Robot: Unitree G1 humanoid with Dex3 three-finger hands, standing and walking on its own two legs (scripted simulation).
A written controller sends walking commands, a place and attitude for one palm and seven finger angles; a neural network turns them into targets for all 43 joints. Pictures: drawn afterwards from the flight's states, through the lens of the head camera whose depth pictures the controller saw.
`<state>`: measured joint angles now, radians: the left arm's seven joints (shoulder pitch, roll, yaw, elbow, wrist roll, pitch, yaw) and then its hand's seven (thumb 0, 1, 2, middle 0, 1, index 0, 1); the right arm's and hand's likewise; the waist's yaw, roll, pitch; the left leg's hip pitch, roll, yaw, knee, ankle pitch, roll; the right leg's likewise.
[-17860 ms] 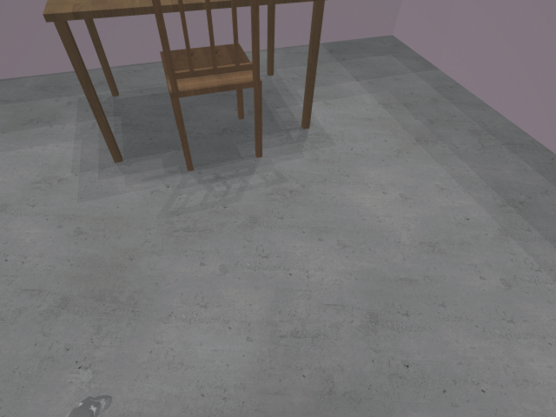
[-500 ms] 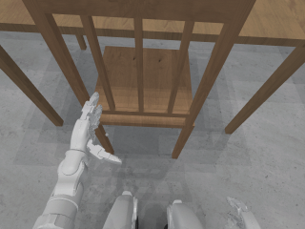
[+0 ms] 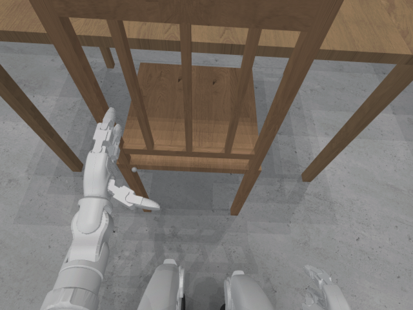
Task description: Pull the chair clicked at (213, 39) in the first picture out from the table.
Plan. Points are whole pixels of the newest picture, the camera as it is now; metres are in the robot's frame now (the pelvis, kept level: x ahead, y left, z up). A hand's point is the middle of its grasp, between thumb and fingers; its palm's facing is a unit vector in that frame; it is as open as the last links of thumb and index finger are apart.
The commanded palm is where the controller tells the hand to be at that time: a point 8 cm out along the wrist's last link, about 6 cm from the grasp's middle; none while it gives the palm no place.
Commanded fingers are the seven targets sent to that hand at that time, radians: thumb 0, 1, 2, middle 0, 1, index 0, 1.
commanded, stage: aim the fingers beside a spindle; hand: left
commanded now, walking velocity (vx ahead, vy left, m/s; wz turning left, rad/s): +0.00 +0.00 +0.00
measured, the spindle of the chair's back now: (187, 103) +0.50 +0.05 +0.07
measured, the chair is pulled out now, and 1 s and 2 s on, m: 0.00 0.00 0.00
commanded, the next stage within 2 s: push the fingers through the gap in 0.10 s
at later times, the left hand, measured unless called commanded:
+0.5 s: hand (138, 165) +0.38 +0.14 +0.02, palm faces -0.04 -1.00 -0.07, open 17.0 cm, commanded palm +0.37 +0.19 +0.02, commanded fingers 0.00 -0.50 0.30 -0.06 -0.08 -0.06 -0.08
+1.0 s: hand (142, 146) +0.42 +0.14 +0.02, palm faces +0.01 -1.00 -0.03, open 17.0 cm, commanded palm +0.41 +0.18 +0.02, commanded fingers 0.00 -0.50 0.30 -0.06 -0.08 -0.06 -0.08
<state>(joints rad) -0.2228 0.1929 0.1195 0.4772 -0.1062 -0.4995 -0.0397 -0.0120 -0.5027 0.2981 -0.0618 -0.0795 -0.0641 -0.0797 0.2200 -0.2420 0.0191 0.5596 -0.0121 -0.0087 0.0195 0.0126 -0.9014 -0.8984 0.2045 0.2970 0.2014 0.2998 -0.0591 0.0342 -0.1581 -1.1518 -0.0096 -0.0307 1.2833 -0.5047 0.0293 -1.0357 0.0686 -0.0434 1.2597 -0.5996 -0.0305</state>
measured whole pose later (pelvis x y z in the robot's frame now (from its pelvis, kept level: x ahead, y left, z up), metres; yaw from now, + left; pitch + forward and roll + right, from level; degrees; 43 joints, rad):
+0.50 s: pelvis -0.01 +0.00 -0.01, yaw +0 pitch +22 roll -4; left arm -0.34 0.22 0.10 0.59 -0.12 -0.44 -0.07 -0.01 -0.50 0.30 -0.05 -0.08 -0.06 -0.08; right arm 0.21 -0.25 0.02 0.57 0.00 0.02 0.03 0.01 -0.90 -0.90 0.20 0.30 0.20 0.30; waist -0.06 0.05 -0.16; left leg -1.19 -0.02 -0.04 1.31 -0.51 0.03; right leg -1.07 0.06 -0.06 1.28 -0.60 -0.03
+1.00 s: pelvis +0.00 +0.00 +0.00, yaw +0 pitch +24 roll -3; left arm -0.48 0.23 0.19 0.75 -0.11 -0.49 -0.06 -0.01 -0.50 0.30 -0.06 -0.08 -0.06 -0.08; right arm 0.28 -0.25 0.01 0.61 -0.02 0.03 0.03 0.01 -0.90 -0.90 0.20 0.30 0.20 0.30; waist -0.09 0.05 -0.16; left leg -1.20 -0.01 -0.03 1.28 -0.50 0.03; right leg -1.08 0.07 -0.04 1.26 -0.59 -0.03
